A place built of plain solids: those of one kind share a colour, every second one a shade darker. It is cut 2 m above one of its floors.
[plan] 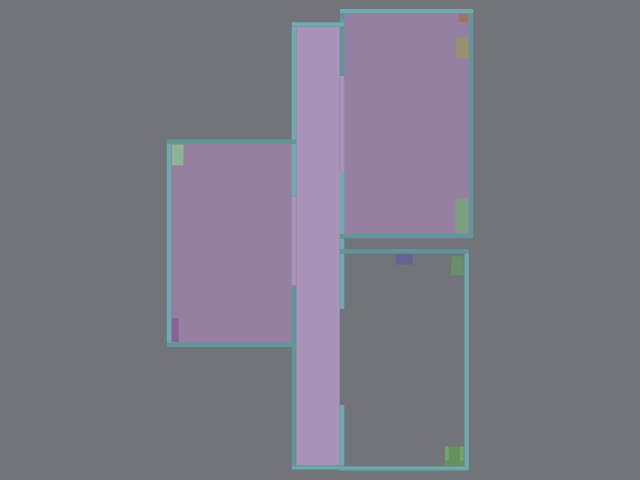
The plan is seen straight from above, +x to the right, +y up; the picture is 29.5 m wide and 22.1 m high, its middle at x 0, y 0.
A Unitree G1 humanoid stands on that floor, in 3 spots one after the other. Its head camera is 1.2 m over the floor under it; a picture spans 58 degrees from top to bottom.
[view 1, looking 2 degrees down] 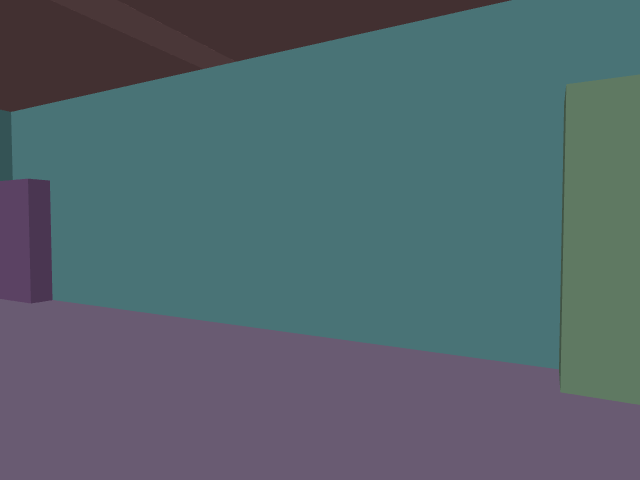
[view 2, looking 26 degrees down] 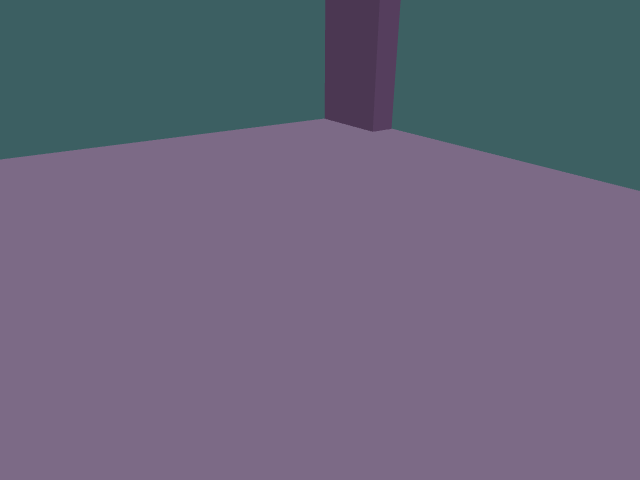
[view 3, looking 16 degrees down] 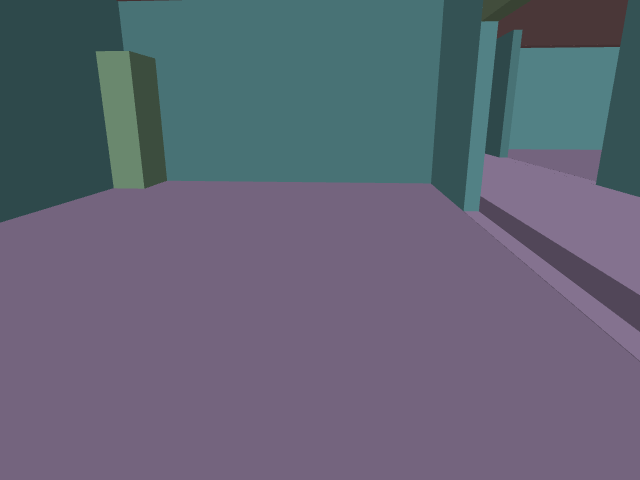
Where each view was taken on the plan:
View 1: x -2.78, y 3.36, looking -152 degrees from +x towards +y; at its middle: wall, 4.62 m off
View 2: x -2.78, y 0.70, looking -124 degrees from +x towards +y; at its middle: floor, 2.74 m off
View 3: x -2.78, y -3.67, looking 94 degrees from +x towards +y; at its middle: floor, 4.35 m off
